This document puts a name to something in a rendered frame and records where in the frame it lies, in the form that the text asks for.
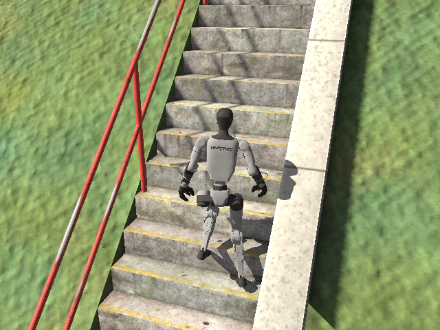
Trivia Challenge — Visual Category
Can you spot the robot right forearm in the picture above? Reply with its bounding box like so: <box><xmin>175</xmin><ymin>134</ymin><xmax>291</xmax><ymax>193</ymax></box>
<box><xmin>252</xmin><ymin>165</ymin><xmax>265</xmax><ymax>188</ymax></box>

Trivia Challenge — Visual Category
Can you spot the robot left forearm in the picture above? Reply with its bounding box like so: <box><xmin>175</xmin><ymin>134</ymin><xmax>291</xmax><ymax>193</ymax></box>
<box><xmin>181</xmin><ymin>162</ymin><xmax>194</xmax><ymax>188</ymax></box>

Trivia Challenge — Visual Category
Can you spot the robot head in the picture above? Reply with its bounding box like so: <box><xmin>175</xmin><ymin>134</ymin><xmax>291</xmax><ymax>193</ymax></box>
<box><xmin>212</xmin><ymin>108</ymin><xmax>234</xmax><ymax>140</ymax></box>

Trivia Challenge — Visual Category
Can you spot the right robot hand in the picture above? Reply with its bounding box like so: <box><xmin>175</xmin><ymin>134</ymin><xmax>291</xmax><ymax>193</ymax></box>
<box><xmin>252</xmin><ymin>185</ymin><xmax>267</xmax><ymax>197</ymax></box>

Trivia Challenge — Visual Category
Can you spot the right robot upper arm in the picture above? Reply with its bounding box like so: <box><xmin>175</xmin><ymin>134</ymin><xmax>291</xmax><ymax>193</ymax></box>
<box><xmin>237</xmin><ymin>139</ymin><xmax>259</xmax><ymax>176</ymax></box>

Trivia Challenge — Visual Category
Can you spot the left robot upper arm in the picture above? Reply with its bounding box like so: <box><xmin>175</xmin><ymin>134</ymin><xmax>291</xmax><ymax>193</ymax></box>
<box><xmin>187</xmin><ymin>136</ymin><xmax>209</xmax><ymax>173</ymax></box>

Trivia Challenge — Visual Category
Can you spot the left robot hand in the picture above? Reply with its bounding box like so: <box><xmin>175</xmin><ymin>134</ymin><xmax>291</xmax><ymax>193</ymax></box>
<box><xmin>178</xmin><ymin>186</ymin><xmax>194</xmax><ymax>201</ymax></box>

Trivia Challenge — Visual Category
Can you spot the right robot shin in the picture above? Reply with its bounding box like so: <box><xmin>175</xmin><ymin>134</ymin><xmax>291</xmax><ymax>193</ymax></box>
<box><xmin>233</xmin><ymin>231</ymin><xmax>244</xmax><ymax>279</ymax></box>

